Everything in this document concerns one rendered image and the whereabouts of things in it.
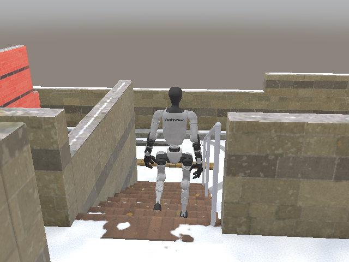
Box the stairs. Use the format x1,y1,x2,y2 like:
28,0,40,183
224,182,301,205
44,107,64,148
87,181,218,219

